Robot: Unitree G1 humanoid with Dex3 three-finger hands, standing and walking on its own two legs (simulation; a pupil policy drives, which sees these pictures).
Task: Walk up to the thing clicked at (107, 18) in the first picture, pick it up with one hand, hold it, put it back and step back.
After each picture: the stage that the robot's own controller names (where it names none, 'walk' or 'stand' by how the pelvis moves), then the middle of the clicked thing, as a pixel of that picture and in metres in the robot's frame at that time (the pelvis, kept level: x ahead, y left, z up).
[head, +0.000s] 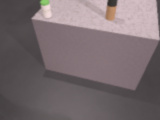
stand; (112, 2) +1.07 -0.17 -0.04
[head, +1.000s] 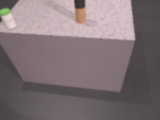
walk; (79, 3) +0.95 +0.09 -0.01
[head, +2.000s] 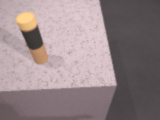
walk; (34, 41) +0.55 +0.26 +0.00
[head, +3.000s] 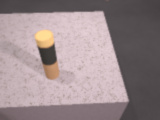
stand; (48, 57) +0.51 +0.19 -0.02
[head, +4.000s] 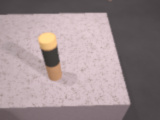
stand; (51, 59) +0.51 +0.18 -0.04
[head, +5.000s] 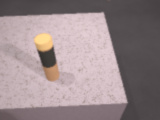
stand; (48, 59) +0.52 +0.19 -0.04
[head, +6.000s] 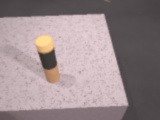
stand; (49, 61) +0.51 +0.19 -0.04
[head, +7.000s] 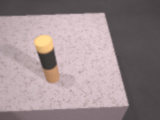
rise first; (48, 61) +0.50 +0.19 -0.04
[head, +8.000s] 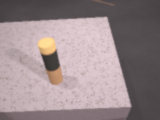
rise first; (51, 63) +0.51 +0.20 -0.04
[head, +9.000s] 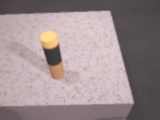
go down; (53, 57) +0.51 +0.19 -0.03
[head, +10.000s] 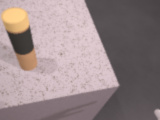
go down; (23, 44) +0.50 +0.19 +0.03
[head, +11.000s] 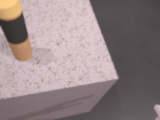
close in; (16, 32) +0.51 +0.19 +0.04
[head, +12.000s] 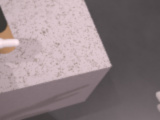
close; out of the picture +0.52 +0.20 +0.07
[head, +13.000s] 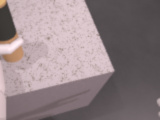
lift; (2, 28) +0.50 +0.20 +0.07
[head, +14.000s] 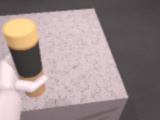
lift; (29, 64) +0.34 +0.17 +0.16
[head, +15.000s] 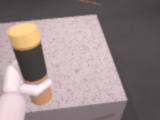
hold; (33, 69) +0.33 +0.16 +0.15
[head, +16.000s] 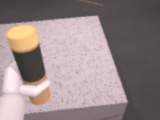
hold; (32, 70) +0.33 +0.17 +0.15
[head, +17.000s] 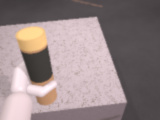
crouch; (40, 70) +0.34 +0.15 +0.14
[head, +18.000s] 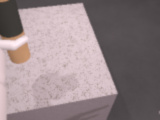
crouch; (10, 26) +0.47 +0.21 +0.18
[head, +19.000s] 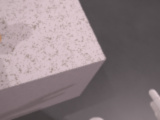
lower; out of the picture +0.55 +0.21 +0.08
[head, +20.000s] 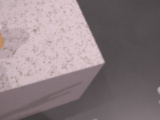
lower; out of the picture +0.54 +0.22 +0.08
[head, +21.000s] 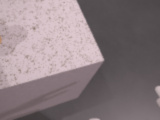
lower; out of the picture +0.55 +0.22 +0.08
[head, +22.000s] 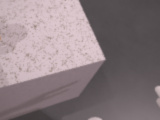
lower; out of the picture +0.55 +0.22 +0.08
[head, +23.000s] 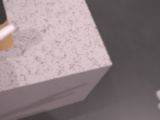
draw back; out of the picture +0.54 +0.20 +0.08
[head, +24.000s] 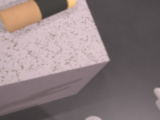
rise; (40, 8) +0.60 +0.07 -0.01
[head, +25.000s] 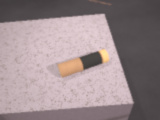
sink last; (83, 63) +0.57 +0.05 -0.08
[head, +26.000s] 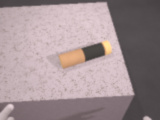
stand; (85, 54) +0.58 +0.04 -0.08
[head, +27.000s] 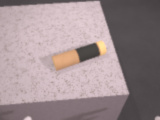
stand; (79, 55) +0.56 +0.05 -0.06
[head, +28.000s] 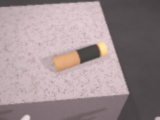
stand; (80, 56) +0.55 +0.05 -0.06
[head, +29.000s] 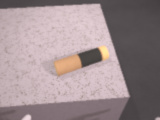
stand; (81, 60) +0.54 +0.04 -0.06
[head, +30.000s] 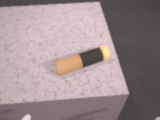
stand; (82, 60) +0.53 +0.04 -0.06
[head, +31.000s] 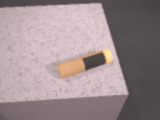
stand; (85, 63) +0.52 +0.03 -0.08
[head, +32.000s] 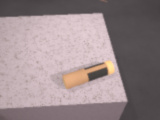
walk; (88, 74) +0.50 +0.01 -0.13
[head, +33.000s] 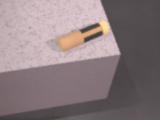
walk; (83, 35) +0.64 +0.02 -0.10
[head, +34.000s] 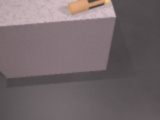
walk; (88, 3) +0.93 +0.00 -0.11
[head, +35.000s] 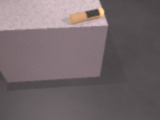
stand; (86, 16) +1.05 +0.01 -0.12
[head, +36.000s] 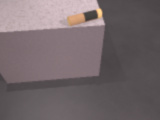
stand; (84, 17) +1.03 +0.02 -0.13
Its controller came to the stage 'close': yes
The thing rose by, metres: 0.21
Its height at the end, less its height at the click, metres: -0.09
